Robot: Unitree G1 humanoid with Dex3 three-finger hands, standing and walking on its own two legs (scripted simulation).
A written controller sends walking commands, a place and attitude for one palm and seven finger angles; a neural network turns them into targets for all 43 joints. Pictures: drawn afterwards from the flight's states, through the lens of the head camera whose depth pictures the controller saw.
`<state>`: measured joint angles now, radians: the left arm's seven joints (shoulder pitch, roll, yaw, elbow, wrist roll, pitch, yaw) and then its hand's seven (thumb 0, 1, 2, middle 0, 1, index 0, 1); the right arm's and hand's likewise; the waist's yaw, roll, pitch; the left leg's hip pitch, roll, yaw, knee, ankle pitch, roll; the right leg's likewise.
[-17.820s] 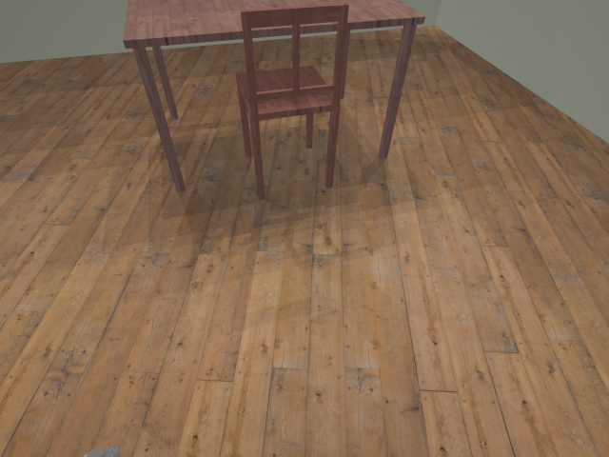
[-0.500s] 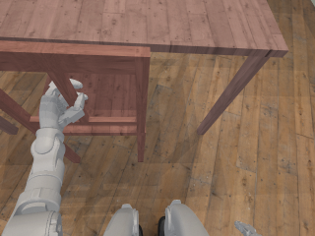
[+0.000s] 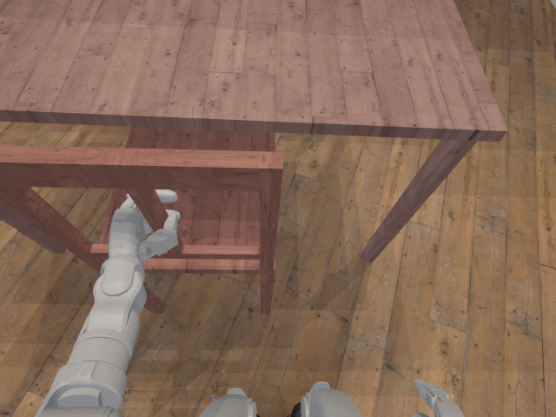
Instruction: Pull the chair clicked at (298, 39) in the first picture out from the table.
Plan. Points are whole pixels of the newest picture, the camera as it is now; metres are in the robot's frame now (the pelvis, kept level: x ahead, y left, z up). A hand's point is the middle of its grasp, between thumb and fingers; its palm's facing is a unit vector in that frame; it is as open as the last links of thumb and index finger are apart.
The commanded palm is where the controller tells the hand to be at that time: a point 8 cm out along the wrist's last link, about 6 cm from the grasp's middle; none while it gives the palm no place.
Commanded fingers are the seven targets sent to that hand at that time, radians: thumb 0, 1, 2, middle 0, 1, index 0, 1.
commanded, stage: step backward, pulling the chair out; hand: left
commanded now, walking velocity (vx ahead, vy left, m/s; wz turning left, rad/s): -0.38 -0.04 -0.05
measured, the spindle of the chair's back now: (160, 221) +0.41 +0.19 -0.05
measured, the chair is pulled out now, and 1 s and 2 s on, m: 0.04 0.18 0.39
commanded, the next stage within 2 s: none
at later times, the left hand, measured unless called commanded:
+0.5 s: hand (185, 253) +0.35 +0.14 -0.02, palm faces +0.05 -0.99 -0.14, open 5.4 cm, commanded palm +0.32 +0.19 -0.02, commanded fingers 0.00 0.90 0.90 -0.50 -1.45 -0.50 -1.45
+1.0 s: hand (188, 322) +0.25 +0.12 -0.02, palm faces +0.05 -0.99 -0.14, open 5.5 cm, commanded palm +0.22 +0.17 -0.03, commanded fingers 0.00 0.90 0.90 -0.50 -1.45 -0.50 -1.45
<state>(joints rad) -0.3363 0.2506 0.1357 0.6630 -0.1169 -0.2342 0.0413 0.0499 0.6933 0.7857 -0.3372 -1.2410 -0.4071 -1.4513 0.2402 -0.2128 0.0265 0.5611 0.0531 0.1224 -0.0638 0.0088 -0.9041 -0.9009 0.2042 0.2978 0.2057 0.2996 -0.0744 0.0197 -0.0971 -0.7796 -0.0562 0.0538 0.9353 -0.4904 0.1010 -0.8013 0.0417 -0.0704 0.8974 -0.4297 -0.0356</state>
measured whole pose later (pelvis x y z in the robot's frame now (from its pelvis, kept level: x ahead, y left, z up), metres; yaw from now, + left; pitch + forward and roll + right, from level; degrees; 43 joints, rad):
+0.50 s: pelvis -0.02 +0.00 +0.04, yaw -3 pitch +10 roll -1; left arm -0.37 0.22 0.11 0.90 -0.09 -0.24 0.07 0.06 0.68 0.74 -0.31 -1.14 -0.49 -1.45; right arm 0.28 -0.24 0.00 0.62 0.06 0.14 -0.10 0.01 -0.90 -0.90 0.21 0.30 0.21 0.30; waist -0.08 0.02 0.04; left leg -0.46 -0.04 0.09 0.63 -0.33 0.04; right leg -0.49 0.07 -0.01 0.57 -0.25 -0.04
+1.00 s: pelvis -0.11 -0.01 +0.06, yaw -7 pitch +4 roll -4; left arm -0.41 0.22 0.10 0.99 -0.07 -0.23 0.11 0.06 0.66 0.76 -0.28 -1.16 -0.49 -1.45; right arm 0.20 -0.17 0.03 0.71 0.00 0.01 -0.07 0.01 -0.90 -0.90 0.21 0.30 0.21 0.30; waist -0.02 0.01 0.11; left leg -0.44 0.07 0.11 0.49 -0.13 0.07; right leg -0.42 -0.03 0.00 0.97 -0.52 0.01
